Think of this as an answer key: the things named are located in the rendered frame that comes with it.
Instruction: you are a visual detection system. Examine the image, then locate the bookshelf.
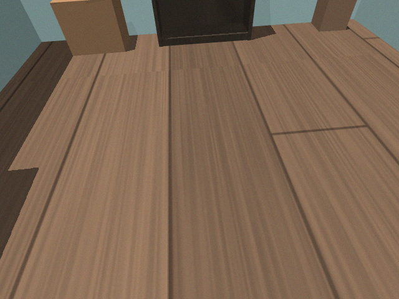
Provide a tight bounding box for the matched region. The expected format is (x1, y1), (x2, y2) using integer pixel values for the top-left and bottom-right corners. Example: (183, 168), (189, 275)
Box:
(151, 0), (256, 47)

